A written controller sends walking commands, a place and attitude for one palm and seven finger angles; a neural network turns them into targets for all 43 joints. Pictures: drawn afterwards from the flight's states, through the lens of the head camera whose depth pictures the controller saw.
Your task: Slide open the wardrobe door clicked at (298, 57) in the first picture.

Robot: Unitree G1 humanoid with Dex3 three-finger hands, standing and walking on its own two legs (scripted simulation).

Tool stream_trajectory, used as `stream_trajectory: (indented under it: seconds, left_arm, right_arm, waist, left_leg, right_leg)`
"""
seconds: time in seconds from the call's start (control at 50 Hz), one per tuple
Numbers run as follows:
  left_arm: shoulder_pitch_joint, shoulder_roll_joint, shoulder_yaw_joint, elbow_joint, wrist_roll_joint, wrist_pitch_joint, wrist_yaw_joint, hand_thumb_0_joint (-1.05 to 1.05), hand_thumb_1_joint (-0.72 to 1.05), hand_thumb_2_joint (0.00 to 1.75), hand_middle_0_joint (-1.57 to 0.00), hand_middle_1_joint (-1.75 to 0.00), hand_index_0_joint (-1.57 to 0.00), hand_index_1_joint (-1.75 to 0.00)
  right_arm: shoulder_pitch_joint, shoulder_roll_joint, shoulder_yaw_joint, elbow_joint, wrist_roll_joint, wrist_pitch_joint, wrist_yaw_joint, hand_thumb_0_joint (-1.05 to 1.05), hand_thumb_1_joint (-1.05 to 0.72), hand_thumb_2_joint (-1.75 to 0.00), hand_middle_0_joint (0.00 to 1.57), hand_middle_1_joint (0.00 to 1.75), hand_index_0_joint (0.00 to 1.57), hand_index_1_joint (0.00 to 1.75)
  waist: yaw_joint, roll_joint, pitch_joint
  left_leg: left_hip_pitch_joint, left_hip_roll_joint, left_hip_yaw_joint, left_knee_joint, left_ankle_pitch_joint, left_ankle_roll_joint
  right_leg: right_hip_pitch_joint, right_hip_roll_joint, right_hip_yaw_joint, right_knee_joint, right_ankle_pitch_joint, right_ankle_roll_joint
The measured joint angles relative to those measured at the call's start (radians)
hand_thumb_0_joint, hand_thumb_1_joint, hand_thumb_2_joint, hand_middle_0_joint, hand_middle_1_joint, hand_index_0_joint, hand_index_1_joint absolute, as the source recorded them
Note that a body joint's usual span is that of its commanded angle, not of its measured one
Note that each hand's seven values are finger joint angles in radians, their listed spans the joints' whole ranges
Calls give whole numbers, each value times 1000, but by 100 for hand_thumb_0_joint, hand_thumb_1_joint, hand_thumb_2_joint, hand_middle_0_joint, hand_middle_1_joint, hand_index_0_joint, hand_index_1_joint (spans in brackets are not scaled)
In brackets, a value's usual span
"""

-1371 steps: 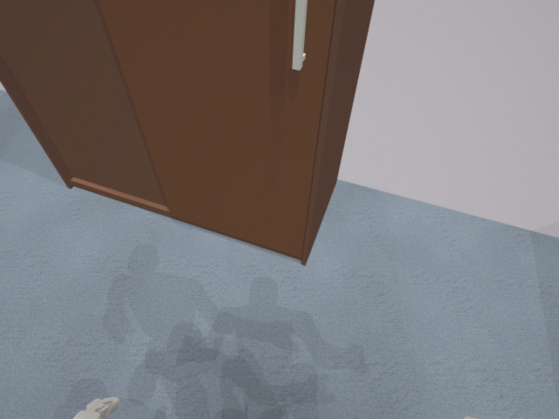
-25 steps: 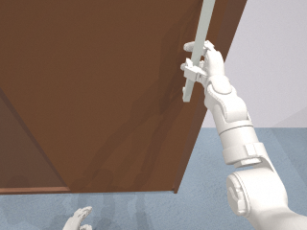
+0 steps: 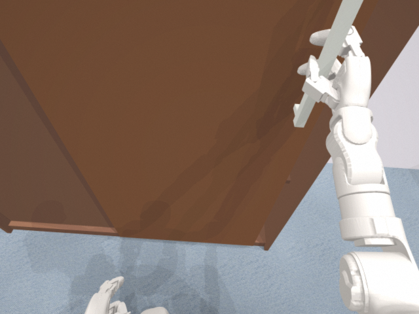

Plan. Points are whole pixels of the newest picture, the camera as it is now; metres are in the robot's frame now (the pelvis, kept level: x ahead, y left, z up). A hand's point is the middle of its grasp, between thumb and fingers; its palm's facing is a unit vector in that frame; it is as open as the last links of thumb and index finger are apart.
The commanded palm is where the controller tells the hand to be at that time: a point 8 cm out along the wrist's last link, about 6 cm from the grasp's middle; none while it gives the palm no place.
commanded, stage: step sideways, sliding the door along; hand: right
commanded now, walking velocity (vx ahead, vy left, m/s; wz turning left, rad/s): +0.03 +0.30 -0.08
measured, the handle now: (324, 53) +0.47 -0.18 +0.26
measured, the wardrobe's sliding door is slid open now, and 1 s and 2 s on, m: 0.06 0.24 0.46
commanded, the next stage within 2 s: stop walking and hold the door there in 1.88 s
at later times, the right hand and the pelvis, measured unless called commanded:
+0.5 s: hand (277, 77) +0.43 -0.10 +0.24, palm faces +0.38 +0.92 -0.08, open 6.3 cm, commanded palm +0.41 -0.07 +0.23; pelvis +0.04 +0.16 +0.00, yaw -6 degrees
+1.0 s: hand (194, 71) +0.45 +0.03 +0.23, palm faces +0.42 +0.91 -0.06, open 6.6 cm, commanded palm +0.42 +0.06 +0.22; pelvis +0.11 +0.28 +0.00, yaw -9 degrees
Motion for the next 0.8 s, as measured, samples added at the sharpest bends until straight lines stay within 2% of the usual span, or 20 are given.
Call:
stream_trajectory:
  seconds: [0.02,0.06,0.1,0.16,0.18,0.24,0.28,0.34,0.42,0.46,0.5,0.52,0.56,0.58,0.62,0.64,0.66,0.68,0.74,0.8]
  left_arm:
    - [-15,6,1,2,-2,2,2,1,90,90,-21,-30,-20,-30]
    - [-53,25,15,14,-1,-2,10,1,90,90,-21,-30,-20,-30]
    - [-86,42,27,22,-1,-12,13,1,90,90,-21,-30,-20,-30]
    - [-111,61,33,-2,6,-24,12,1,90,90,-20,-30,-20,-30]
    - [-119,60,41,-13,8,-27,9,1,90,90,-20,-30,-20,-30]
    - [-148,42,56,-19,0,-14,-18,1,90,90,-20,-30,-19,-30]
    - [-150,24,52,-20,-5,-9,-36,1,90,90,-20,-30,-19,-30]
    - [-143,-8,39,-30,-8,-5,-50,1,90,90,-20,-30,-20,-30]
    - [-132,-37,20,-59,-6,-17,-61,1,90,90,-20,-30,-20,-30]
    - [-136,-43,12,-73,-5,-27,-65,1,90,90,-21,-30,-20,-30]
    - [-142,-47,6,-84,-9,-38,-69,1,90,90,-21,-30,-20,-30]
    - [-147,-49,1,-87,-13,-44,-70,1,90,90,-21,-30,-20,-30]
    - [-190,-15,5,-70,-16,-52,-66,1,90,90,-21,-30,-20,-30]
    - [-209,6,14,-60,-16,-57,-60,1,90,90,-21,-30,-20,-30]
    - [-235,42,35,-47,-19,-64,-42,1,90,90,-21,-30,-20,-30]
    - [-242,57,43,-44,-20,-67,-34,1,90,90,-21,-30,-20,-30]
    - [-242,71,49,-46,-21,-68,-29,1,90,90,-21,-30,-20,-30]
    - [-236,81,60,-53,-19,-67,-28,1,90,90,-20,-30,-20,-30]
    - [-216,67,91,-64,-12,-54,-65,1,90,90,-20,-30,-19,-30]
    - [-183,52,88,-79,-7,-61,-97,1,91,90,-20,-30,-19,-30]
  right_arm:
    - [1,-5,-13,-17,-9,4,-7,-4,-73,-85,51,139,27,138]
    - [-5,6,-30,-47,-23,11,-22,-4,-74,-85,51,139,24,137]
    - [-14,18,-30,-88,-28,29,-31,-4,-76,-86,49,139,23,137]
    - [-31,17,-10,-138,-35,46,-43,-4,-77,-86,48,140,21,135]
    - [-43,11,-1,-145,-35,47,-46,-4,-77,-86,47,140,20,133]
    - [-44,11,3,-147,-26,21,-45,-4,-79,-85,46,140,17,129]
    - [-34,25,6,-155,-20,14,-46,-3,-80,-86,44,140,17,129]
    - [-30,32,18,-165,-28,4,-38,-3,-80,-86,45,140,17,130]
    - [-28,14,22,-193,-25,10,-29,-3,-79,-86,47,140,17,130]
    - [-26,-7,7,-206,-11,19,-23,-3,-79,-87,48,141,18,129]
    - [-27,-34,-18,-209,2,29,-20,-4,-78,-87,50,142,17,127]
    - [-28,-51,-35,-211,2,35,-22,-4,-77,-87,51,142,17,126]
    - [7,-51,-92,-244,-4,28,-36,-4,-76,-87,54,144,15,125]
    - [31,-44,-112,-272,-9,26,-43,-5,-76,-87,54,144,14,125]
    - [73,-29,-129,-345,-8,30,-51,-5,-76,-86,54,144,13,127]
    - [87,-21,-128,-383,-11,32,-54,-5,-76,-86,53,144,13,128]
    - [97,-12,-120,-417,-16,32,-56,-5,-76,-86,53,145,13,129]
    - [100,-6,-108,-446,-20,38,-54,-4,-76,-86,53,146,13,128]
    - [88,7,-67,-466,-44,15,-35,-4,-77,-85,51,146,13,124]
    - [104,37,-42,-482,-68,4,-25,-4,-77,-84,51,147,15,122]
  waist:
    - [9,-2,8]
    - [27,-6,32]
    - [28,7,55]
    - [28,35,66]
    - [21,44,78]
    - [-19,42,117]
    - [-33,28,119]
    - [-66,14,119]
    - [-108,-5,124]
    - [-116,-18,127]
    - [-119,-17,124]
    - [-114,1,118]
    - [-71,-31,122]
    - [-51,-40,125]
    - [-28,-36,135]
    - [-19,-29,143]
    - [-13,-28,151]
    - [-16,-34,157]
    - [-60,-2,203]
    - [-78,-1,210]
  left_leg:
    - [-12,-3,15,25,56,-3]
    - [-18,-2,44,65,15,1]
    - [-16,4,59,63,-14,9]
    - [-55,10,72,115,-29,14]
    - [-88,5,54,202,-98,6]
    - [-171,-26,-19,503,-213,2]
    - [-193,-16,-33,572,-218,-7]
    - [-185,19,-44,527,-198,-23]
    - [-110,52,-37,336,-178,-37]
    - [-49,46,-24,226,-162,-41]
    - [28,35,-10,85,-62,-42]
    - [63,44,-5,24,22,-50]
    - [54,42,29,62,-67,-79]
    - [45,51,38,74,-95,-85]
    - [30,70,42,70,-96,-79]
    - [19,74,42,78,-74,-74]
    - [-2,71,47,112,-44,-66]
    - [-37,54,44,186,-11,-64]
    - [-144,-7,-29,495,-275,-42]
    - [-199,-25,-25,575,-290,-34]
  right_leg:
    - [-33,-1,18,80,-48,-14]
    - [-112,32,54,251,-139,-39]
    - [-154,62,32,300,-159,-48]
    - [-112,72,-33,47,42,-64]
    - [-114,69,-33,43,77,-62]
    - [-84,35,-34,43,54,-33]
    - [-66,5,-10,0,65,-15]
    - [-42,-47,29,-72,102,14]
    - [-20,-118,71,-124,122,63]
    - [-20,-149,95,-116,115,89]
    - [-34,-164,117,-78,91,106]
    - [-54,-157,122,-39,75,99]
    - [-130,-139,151,104,-9,17]
    - [-170,-98,147,191,-88,-1]
    - [-213,-17,77,264,-157,-15]
    - [-207,11,28,215,-122,-20]
    - [-178,23,-20,112,20,-27]
    - [-143,9,-40,33,176,-46]
    - [-71,-28,-54,-8,93,-30]
    - [-18,-73,-41,-82,86,7]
